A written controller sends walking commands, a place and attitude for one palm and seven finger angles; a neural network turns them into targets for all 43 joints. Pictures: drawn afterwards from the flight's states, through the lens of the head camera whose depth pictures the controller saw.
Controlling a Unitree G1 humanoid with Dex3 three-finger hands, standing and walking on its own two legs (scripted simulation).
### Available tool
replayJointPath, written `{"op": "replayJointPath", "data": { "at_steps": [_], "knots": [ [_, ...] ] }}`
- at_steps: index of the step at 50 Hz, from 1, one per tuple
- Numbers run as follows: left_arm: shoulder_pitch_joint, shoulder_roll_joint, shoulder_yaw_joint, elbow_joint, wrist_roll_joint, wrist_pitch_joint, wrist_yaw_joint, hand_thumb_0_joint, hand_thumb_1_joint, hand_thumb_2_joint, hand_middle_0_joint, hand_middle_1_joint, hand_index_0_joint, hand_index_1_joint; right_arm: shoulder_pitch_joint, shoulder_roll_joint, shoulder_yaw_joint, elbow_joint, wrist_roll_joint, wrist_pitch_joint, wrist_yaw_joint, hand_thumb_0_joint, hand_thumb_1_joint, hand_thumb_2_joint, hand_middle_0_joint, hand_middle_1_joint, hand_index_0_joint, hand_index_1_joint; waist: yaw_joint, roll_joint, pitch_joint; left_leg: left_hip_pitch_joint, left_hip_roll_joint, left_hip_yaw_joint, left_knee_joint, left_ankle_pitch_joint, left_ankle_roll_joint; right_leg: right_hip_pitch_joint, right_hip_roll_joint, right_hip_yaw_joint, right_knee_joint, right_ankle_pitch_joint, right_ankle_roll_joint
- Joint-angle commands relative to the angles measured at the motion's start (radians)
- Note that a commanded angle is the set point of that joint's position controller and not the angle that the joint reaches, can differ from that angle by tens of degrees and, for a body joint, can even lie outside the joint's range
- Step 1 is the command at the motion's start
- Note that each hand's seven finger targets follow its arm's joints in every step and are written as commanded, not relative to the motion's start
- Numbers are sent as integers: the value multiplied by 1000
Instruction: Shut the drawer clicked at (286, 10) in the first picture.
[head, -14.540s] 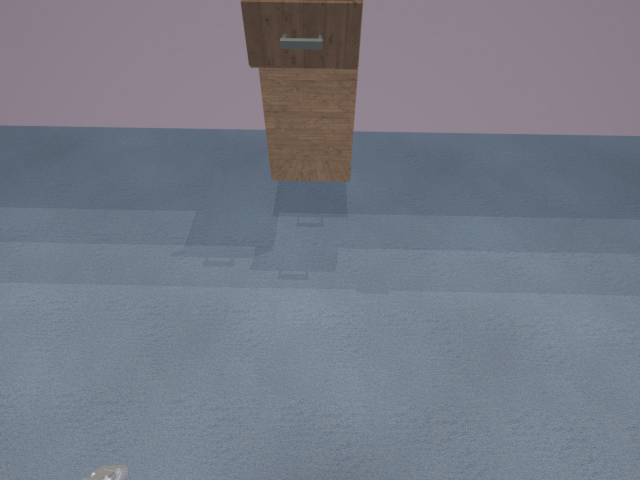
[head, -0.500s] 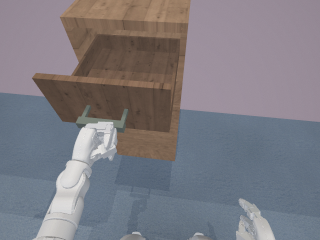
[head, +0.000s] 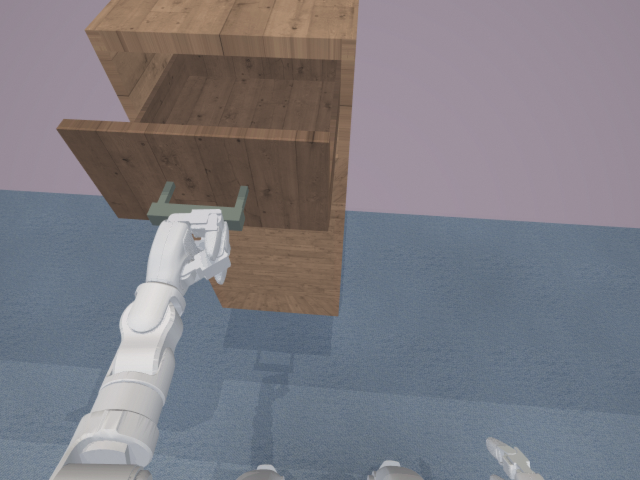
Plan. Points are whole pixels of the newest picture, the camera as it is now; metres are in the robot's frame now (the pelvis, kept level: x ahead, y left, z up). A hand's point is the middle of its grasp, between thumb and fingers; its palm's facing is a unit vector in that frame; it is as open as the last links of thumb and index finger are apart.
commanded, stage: push the drawer shut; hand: left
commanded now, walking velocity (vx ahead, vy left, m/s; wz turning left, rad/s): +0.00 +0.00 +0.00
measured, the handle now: (201, 204) +0.46 +0.17 +0.07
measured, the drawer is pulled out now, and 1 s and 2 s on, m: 0.18 0.06 0.00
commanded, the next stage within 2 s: pull the fist back off the drawer in 1.66 s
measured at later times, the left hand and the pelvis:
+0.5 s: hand (229, 224) +0.42 +0.13 +0.06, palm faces -0.10 -0.99 -0.05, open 2.9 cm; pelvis -0.01 -0.01 -0.01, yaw +0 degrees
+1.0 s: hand (241, 187) +0.49 +0.12 +0.06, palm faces -0.10 -0.99 -0.05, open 2.9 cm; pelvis -0.02 +0.00 -0.02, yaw -1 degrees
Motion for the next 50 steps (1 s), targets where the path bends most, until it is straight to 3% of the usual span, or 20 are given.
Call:
{"op": "replayJointPath", "data": {
  "at_steps": [1,3,5,10,11,13,16,20,25,28,32,34,36,38,41,44,46,47,48,50],
  "knots": [
    [-497,102,30,-188,-11,-72,28,0,900,900,-1400,-1600,-1400,-1600,12,-127,-50,-105,1,-37,-9,0,-900,-900,200,300,200,300,-57,-25,-303,129,-18,-57,-122,145,4,131,33,57,-117,172,2],
    [-525,144,56,-152,-4,-77,32,0,900,900,-1400,-1600,-1400,-1600,20,-135,-49,-98,1,-29,-11,0,-900,-900,200,300,200,300,-60,-57,-296,112,-18,-60,-121,132,8,132,35,59,-117,157,2],
    [-572,130,47,-149,-3,-84,29,0,900,900,-1400,-1600,-1400,-1600,21,-129,-50,-94,0,-25,-12,0,-900,-900,200,300,200,300,-67,-25,-320,126,-20,-57,-117,129,7,126,34,63,-117,160,3],
    [-650,176,85,-69,-5,-95,20,0,900,900,-1400,-1600,-1400,-1600,34,-131,-47,-81,-1,-12,-16,0,-900,-900,200,300,200,300,-72,-45,-329,95,-22,-55,-110,118,9,141,35,72,-116,160,4],
    [-655,159,78,-60,-8,-98,15,0,900,900,-1400,-1600,-1400,-1600,35,-128,-46,-83,-2,-11,-16,0,-900,-900,200,300,200,300,-73,-33,-343,105,-25,-50,-107,125,11,144,36,76,-117,172,4],
    [-650,215,129,-15,-10,-99,11,0,900,900,-1400,-1600,-1400,-1600,43,-134,-45,-82,-4,-5,-17,0,-900,-900,200,300,200,300,-63,-59,-349,77,-25,-48,-103,123,12,168,36,84,-117,174,5],
    [-708,224,133,11,-13,-112,-3,0,900,900,-1400,-1600,-1400,-1600,46,-129,-43,-78,-3,1,-18,0,-900,-900,200,300,200,300,-70,-32,-348,61,-27,-42,-99,112,10,170,34,92,-118,172,4],
    [-820,216,117,84,-14,-128,-16,0,900,900,-1400,-1600,-1400,-1600,58,-131,-39,-68,-1,5,-19,0,-900,-900,200,300,200,300,-96,-24,-317,42,-26,-46,-94,68,12,112,39,90,-119,118,5],
    [-884,200,110,140,-3,-141,-7,0,900,900,-1400,-1600,-1400,-1600,92,-139,-46,-57,-7,5,-12,0,-900,-900,200,300,200,300,-110,-13,-385,75,-23,-55,-74,94,14,70,47,79,-96,132,4],
    [-927,253,144,199,9,-143,-3,0,900,900,-1400,-1600,-1400,-1600,115,-147,-44,-45,-12,9,-12,0,-900,-900,200,300,200,300,-115,-39,-372,21,-25,-54,-67,75,19,73,50,85,-90,116,4],
    [-978,260,152,204,18,-151,-5,0,900,900,-1400,-1600,-1400,-1600,132,-146,-46,-44,-18,12,-7,0,-900,-900,200,300,200,300,-116,21,-426,50,-23,-60,-55,105,14,57,51,82,-72,139,-1],
    [-981,274,167,228,20,-149,-3,0,900,900,-1400,-1600,-1400,-1600,145,-150,-47,-44,-21,16,-4,0,-900,-900,200,300,200,300,-124,4,-434,49,-22,-59,-46,115,17,47,56,81,-69,147,2],
    [-1020,307,183,268,25,-144,-1,0,900,900,-1400,-1600,-1400,-1600,153,-154,-44,-38,-22,20,-6,0,-900,-900,200,300,200,300,-139,-38,-386,-20,-19,-55,-44,62,21,42,55,89,-79,101,6],
    [-1056,311,180,261,36,-151,1,0,900,900,-1400,-1600,-1400,-1600,161,-155,-43,-43,-25,21,-5,0,-900,-900,200,300,200,300,-136,23,-408,-4,-21,-57,-40,65,20,21,57,88,-66,95,1],
    [-1097,315,176,309,46,-140,11,0,900,900,-1400,-1600,-1400,-1600,179,-162,-42,-36,-27,24,-3,0,-900,-900,200,300,200,300,-163,5,-386,-26,-17,-62,-30,40,23,-24,59,86,-68,62,5],
    [-1116,359,210,335,57,-136,16,0,900,900,-1400,-1600,-1400,-1600,204,-170,-42,-34,-36,27,-2,0,-900,-900,200,300,200,300,-168,-1,-424,-31,-16,-65,-16,58,26,-24,61,85,-57,76,6],
    [-1142,385,226,337,65,-134,17,0,900,900,-1400,-1600,-1400,-1600,211,-171,-41,-37,-39,31,0,0,-900,-900,200,300,200,300,-163,38,-448,-38,-16,-64,-6,62,23,-28,61,87,-49,74,4],
    [-1154,372,214,350,66,-130,16,0,900,900,-1400,-1600,-1400,-1600,215,-170,-40,-36,-39,33,0,0,-900,-900,200,300,200,300,-175,24,-437,-47,-16,-64,-3,55,25,-34,61,88,-53,68,5],
    [-1155,401,238,366,69,-128,17,0,900,900,-1400,-1600,-1400,-1600,224,-176,-41,-35,-42,35,-2,0,-900,-900,200,300,200,300,-176,-5,-437,-59,-14,-68,3,60,28,-35,64,85,-47,72,5],
    [-1189,417,242,384,76,-119,19,0,900,900,-1400,-1600,-1400,-1600,234,-178,-38,-34,-44,39,-1,0,-900,-900,200,300,200,300,-183,18,-428,-83,-13,-68,8,50,27,-49,63,87,-46,58,6]
  ]
}}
